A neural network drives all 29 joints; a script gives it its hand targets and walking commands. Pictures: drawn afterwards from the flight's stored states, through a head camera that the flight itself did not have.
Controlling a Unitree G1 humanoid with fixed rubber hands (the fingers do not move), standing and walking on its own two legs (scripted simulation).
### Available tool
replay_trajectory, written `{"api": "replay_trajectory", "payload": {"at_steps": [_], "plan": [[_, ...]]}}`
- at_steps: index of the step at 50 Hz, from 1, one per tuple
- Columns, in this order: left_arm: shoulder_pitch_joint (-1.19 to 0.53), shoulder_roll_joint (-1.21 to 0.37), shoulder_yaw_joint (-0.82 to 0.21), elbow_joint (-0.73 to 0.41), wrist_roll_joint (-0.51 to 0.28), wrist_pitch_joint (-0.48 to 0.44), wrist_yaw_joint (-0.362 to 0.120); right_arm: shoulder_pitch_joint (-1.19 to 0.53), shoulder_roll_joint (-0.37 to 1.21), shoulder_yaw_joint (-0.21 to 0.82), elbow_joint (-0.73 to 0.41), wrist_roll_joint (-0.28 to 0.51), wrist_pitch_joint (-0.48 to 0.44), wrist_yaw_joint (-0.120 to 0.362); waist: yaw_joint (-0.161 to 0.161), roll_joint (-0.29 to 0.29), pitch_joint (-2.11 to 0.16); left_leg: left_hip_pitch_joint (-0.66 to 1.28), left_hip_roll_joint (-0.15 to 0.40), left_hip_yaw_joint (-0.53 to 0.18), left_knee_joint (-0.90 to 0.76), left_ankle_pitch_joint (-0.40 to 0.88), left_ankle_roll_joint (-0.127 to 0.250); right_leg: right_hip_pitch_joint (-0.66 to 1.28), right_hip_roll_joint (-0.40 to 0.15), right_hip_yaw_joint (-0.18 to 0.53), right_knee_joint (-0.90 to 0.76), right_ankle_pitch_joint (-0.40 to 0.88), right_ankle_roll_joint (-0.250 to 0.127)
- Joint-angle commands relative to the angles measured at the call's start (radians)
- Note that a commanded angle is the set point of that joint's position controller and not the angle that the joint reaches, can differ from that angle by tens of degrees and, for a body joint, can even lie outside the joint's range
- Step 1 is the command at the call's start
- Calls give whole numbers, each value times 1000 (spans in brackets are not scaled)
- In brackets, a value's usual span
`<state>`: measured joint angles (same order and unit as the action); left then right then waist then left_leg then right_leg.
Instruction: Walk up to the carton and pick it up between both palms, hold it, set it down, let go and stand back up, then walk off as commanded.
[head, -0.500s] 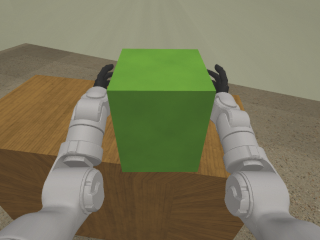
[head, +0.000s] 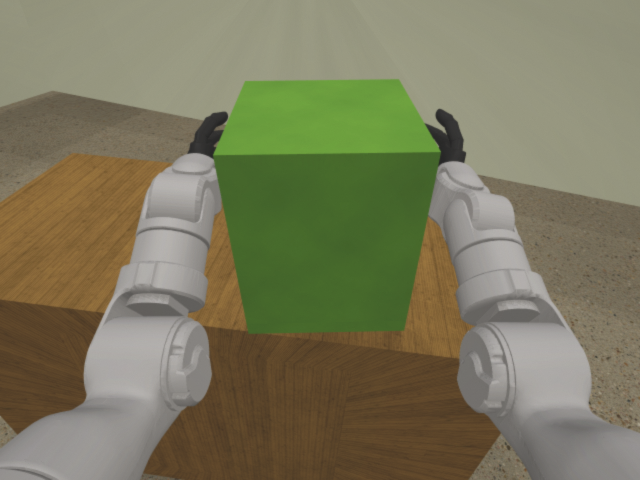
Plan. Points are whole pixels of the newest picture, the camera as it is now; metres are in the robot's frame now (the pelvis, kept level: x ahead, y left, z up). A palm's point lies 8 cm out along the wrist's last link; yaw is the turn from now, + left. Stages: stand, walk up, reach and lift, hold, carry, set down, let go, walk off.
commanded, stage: reach and lift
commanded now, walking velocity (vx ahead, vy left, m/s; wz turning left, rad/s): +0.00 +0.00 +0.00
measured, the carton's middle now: (324, 205) +0.40 +0.01 +0.21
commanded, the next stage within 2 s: hold in 0.54 s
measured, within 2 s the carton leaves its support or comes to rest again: neither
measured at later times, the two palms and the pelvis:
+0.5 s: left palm (201, 154) +0.39 +0.16 +0.27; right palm (450, 155) +0.40 -0.13 +0.28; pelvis +0.00 +0.00 +0.00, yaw +0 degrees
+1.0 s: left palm (198, 142) +0.38 +0.16 +0.29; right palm (461, 141) +0.39 -0.13 +0.31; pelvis +0.00 +0.00 +0.00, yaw +0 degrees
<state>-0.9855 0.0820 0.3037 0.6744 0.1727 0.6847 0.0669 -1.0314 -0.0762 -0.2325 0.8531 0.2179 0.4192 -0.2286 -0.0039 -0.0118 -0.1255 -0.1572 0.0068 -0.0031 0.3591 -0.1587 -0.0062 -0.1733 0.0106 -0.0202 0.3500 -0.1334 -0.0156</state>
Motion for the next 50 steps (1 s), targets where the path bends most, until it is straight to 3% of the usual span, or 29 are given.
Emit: {"api": "replay_trajectory", "payload": {"at_steps": [1,6,11,13,19,28,38,41,43,48,50], "plan": [[-828,-640,-345,-299,-187,-50,-104,-903,673,441,-254,182,36,113,-76,15,-440,85,-49,-29,-16,127,-9,250,58,13,-67,191,45],[-827,-622,-290,-203,-156,-26,-113,-909,644,385,-166,162,60,118,-77,4,-311,23,-42,-30,-51,6,-4,200,52,14,-89,66,37],[-832,-599,-261,-181,-143,-17,-119,-914,634,367,-129,164,77,122,-67,4,-320,9,-39,-26,-60,-20,-1,203,49,19,-93,51,36],[-837,-597,-268,-204,-140,-13,-127,-886,633,366,-124,168,84,118,-84,10,-343,14,-40,-29,-54,9,-7,234,49,22,-85,97,38],[-856,-595,-271,-218,-137,1,-131,-900,629,372,-127,197,101,115,-80,27,-344,11,-39,-35,-50,26,-15,240,54,23,-78,112,38],[-879,-635,-331,-303,-182,13,-109,-941,635,421,-222,257,120,107,-85,50,-433,44,-38,-50,-20,127,-29,265,70,29,-62,199,35],[-864,-600,-285,-295,-161,39,-118,-944,650,431,-225,278,161,93,-68,9,-382,23,-46,-43,-28,88,-10,252,65,38,-78,178,43],[-875,-620,-295,-291,-161,50,-123,-947,636,414,-222,283,167,90,-84,36,-370,18,-41,-48,-34,71,-22,244,68,35,-77,157,36],[-880,-604,-282,-282,-158,54,-124,-970,642,420,-230,290,173,91,-66,26,-365,5,-44,-45,-37,55,-13,239,67,43,-83,134,38],[-891,-608,-287,-305,-149,67,-123,-942,631,413,-201,292,187,92,-78,49,-359,17,-38,-48,-40,66,-22,235,70,39,-80,135,33],[-876,-595,-272,-287,-144,72,-127,-951,632,424,-214,300,192,91,-69,28,-355,15,-42,-47,-39,67,-16,232,71,38,-85,136,38]]}}
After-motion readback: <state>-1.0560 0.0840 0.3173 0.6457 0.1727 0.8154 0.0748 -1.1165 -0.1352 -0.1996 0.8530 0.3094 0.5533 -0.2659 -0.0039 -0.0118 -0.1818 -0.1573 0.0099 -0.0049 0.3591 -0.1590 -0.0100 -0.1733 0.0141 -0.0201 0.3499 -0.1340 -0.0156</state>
